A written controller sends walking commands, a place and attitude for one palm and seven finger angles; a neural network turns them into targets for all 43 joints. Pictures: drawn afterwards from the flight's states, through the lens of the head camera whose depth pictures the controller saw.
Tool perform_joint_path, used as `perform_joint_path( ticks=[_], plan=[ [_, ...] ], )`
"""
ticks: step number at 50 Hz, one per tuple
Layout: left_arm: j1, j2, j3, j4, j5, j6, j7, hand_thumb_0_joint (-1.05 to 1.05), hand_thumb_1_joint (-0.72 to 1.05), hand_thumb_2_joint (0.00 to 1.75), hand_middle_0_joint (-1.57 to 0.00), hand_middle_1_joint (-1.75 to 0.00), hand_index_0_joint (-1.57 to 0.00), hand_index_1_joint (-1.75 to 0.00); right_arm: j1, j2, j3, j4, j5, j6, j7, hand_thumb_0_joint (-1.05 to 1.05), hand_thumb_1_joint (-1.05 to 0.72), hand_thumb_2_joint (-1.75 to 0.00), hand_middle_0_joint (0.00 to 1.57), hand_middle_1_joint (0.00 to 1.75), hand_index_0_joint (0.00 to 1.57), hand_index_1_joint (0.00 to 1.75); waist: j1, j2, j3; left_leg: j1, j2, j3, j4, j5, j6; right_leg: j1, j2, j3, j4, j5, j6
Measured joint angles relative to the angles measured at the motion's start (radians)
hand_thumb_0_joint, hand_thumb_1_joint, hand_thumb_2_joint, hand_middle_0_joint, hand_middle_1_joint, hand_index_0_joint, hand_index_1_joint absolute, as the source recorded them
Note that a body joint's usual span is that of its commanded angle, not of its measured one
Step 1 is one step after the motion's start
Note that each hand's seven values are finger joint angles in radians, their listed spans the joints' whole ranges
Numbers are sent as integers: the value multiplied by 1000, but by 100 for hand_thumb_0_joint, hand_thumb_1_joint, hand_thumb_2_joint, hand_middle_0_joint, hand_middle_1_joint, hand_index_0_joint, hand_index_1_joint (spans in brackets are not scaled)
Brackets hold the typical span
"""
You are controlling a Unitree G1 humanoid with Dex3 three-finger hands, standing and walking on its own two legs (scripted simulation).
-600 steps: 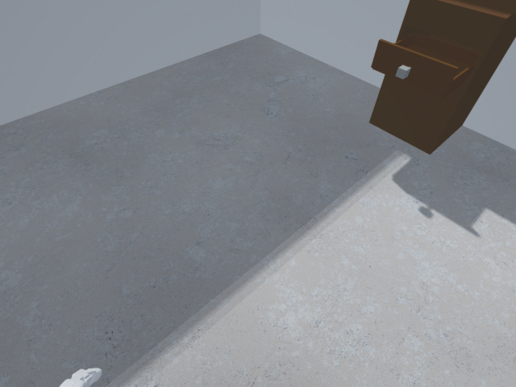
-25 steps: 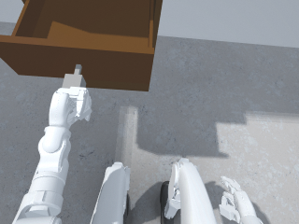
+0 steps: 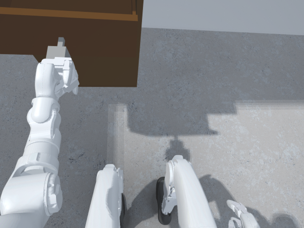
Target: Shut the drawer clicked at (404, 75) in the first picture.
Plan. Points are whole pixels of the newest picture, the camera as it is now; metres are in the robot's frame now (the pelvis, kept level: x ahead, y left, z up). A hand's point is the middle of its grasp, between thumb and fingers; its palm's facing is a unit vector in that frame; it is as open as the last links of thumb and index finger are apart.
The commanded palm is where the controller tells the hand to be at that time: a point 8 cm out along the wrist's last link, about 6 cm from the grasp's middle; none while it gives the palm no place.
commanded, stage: push the drawer shut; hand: left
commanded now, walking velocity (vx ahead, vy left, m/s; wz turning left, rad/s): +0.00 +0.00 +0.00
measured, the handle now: (60, 51) +0.55 +0.22 +0.01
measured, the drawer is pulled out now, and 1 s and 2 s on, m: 0.16 0.04 0.00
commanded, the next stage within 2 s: pull the fist back off the drawer in 1.42 s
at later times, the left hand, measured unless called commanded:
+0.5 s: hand (78, 57) +0.54 +0.17 +0.00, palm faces -0.01 -1.00 -0.05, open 3.5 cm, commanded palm +0.54 +0.20 +0.01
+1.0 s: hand (79, 42) +0.59 +0.17 +0.00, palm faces +0.01 -1.00 -0.04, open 3.5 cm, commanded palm +0.59 +0.18 +0.01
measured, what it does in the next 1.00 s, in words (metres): stands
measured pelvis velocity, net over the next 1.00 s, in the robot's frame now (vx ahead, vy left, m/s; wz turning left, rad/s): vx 0.00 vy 0.01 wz -0.05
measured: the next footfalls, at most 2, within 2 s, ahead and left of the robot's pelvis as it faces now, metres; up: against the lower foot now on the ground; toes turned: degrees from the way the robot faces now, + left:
none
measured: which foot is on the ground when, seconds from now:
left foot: down 0.00-1.00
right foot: down 0.00-1.00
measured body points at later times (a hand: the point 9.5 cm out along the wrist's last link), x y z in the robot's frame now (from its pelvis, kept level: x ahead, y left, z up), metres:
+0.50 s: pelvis +0.00 +0.00 -0.01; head +0.21 +0.04 +0.38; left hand +0.54 +0.23 +0.01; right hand +0.06 -0.27 -0.13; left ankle +0.05 +0.10 -0.50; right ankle +0.11 -0.12 -0.50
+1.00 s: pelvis +0.00 +0.01 -0.02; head +0.23 +0.05 +0.36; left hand +0.59 +0.23 +0.01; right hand +0.00 -0.26 -0.12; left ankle +0.05 +0.10 -0.50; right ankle +0.11 -0.12 -0.50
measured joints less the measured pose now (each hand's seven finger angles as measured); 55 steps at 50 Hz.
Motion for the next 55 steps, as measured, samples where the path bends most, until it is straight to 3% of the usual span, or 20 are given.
perform_joint_path(
  ticks=[20, 36, 55],
  plan=[
    [-201, 80, 69, 138, 53, 20, 1, 1, 85, 89, -140, -160, -153, -160, 4, 8, 23, -21, -16, 80, 18, 1, -90, -90, 20, 30, 21, 30, -39, 7, 22, -58, 6, -5, 32, -10, 5, -54, 7, -5, 19, -1, 4],
    [-350, 187, 110, 199, 101, 91, 3, 1, 85, 88, -140, -160, -153, -160, 26, 5, 42, -41, -26, 118, 29, 0, -90, -90, 20, 30, 21, 30, -94, 13, 43, -119, 16, -19, 66, -13, 7, -106, 16, -18, 34, 8, 5],
    [-482, 271, 116, 290, 161, 123, 42, 1, 85, 89, -140, -160, -154, -160, 67, 12, 70, -33, -43, 128, 43, 0, -90, -90, 20, 30, 21, 30, -150, 18, 59, -159, 13, -31, 78, -5, 13, -132, 14, -29, 29, 19, 12]
  ],
)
